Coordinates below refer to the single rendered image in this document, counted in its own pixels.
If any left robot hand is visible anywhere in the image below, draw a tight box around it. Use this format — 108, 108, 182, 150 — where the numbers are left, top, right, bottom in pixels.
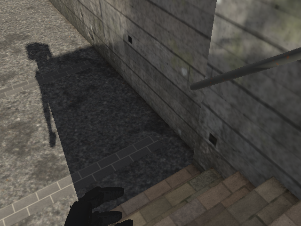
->
64, 186, 134, 226

